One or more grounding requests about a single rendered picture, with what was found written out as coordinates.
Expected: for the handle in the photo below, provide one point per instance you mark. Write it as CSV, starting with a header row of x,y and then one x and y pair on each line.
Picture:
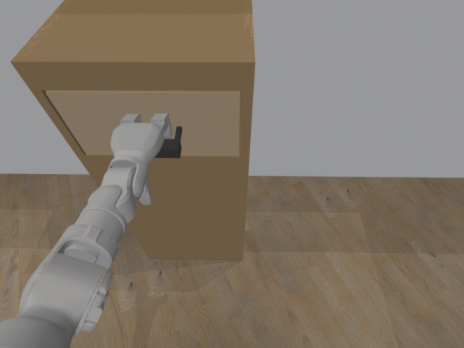
x,y
171,148

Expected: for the drawer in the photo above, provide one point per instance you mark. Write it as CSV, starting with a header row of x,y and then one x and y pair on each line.
x,y
209,119

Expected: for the cabinet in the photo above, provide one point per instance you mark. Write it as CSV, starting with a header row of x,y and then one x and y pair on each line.
x,y
199,203

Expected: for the robot left forearm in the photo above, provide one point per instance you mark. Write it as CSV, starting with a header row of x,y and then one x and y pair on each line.
x,y
96,233

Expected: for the robot left upper arm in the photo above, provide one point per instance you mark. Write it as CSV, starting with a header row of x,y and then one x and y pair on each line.
x,y
68,297

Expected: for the left robot hand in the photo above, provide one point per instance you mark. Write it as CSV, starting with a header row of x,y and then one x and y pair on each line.
x,y
141,140

